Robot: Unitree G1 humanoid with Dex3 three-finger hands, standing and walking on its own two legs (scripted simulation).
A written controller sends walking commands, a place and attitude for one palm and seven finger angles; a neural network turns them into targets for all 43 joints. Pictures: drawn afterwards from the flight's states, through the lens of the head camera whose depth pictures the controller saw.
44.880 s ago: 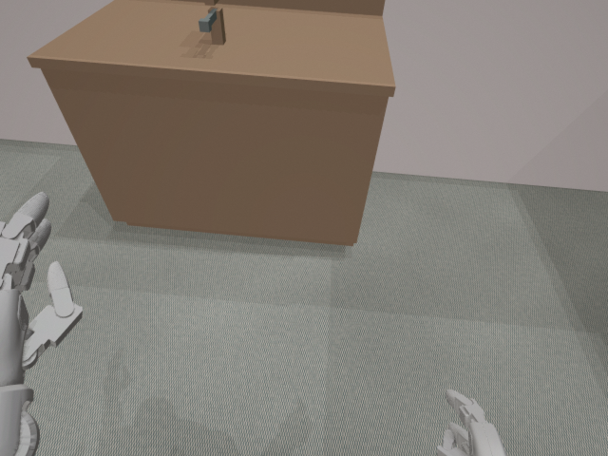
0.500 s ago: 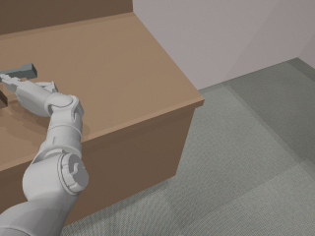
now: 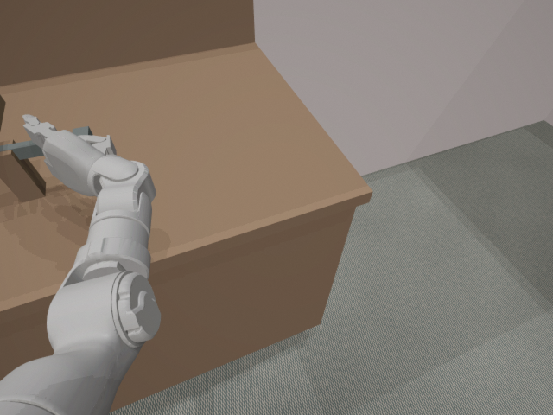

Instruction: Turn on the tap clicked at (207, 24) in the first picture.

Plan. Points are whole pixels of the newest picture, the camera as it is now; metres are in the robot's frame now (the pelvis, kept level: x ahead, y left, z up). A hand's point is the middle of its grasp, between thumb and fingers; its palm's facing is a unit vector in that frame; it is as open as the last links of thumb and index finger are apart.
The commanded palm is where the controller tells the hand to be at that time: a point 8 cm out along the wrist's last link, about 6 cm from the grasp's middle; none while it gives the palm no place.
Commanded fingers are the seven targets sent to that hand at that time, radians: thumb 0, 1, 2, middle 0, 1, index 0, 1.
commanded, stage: lift the hand up off the lever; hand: left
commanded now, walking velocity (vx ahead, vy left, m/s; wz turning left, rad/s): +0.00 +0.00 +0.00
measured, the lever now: (84, 139) +0.52 +0.30 +0.12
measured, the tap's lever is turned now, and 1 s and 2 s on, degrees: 86 86 86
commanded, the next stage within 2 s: draw the hand back beside the body in 1.06 s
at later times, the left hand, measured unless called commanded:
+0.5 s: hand (97, 136) +0.46 +0.24 +0.17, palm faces +0.83 -0.55 -0.08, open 7.8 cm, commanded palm +0.41 +0.25 +0.17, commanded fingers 0.00 0.90 0.90 -0.15 -0.15 -0.15 -0.15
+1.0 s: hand (93, 129) +0.46 +0.24 +0.19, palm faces +0.83 -0.55 -0.10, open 7.8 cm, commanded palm +0.41 +0.25 +0.18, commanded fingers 0.00 0.90 0.90 -0.15 -0.15 -0.15 -0.15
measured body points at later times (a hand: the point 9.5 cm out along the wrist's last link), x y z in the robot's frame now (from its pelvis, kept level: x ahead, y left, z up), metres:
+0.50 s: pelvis +0.00 +0.01 +0.01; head +0.02 +0.00 +0.46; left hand +0.41 +0.26 +0.18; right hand +0.08 -0.25 -0.13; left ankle +0.01 +0.13 -0.72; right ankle +0.00 -0.09 -0.72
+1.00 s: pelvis +0.00 +0.00 +0.01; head +0.02 -0.01 +0.46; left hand +0.41 +0.26 +0.20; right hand +0.08 -0.25 -0.12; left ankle +0.01 +0.13 -0.72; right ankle +0.00 -0.09 -0.72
